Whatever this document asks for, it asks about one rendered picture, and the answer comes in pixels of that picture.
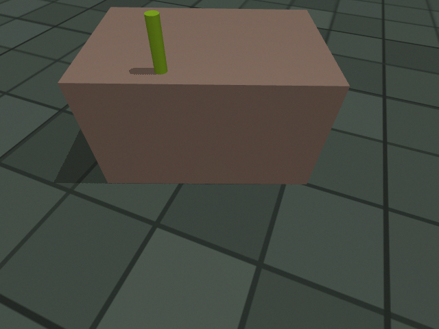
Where can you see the can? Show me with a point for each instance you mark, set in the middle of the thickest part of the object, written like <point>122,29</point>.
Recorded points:
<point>155,35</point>

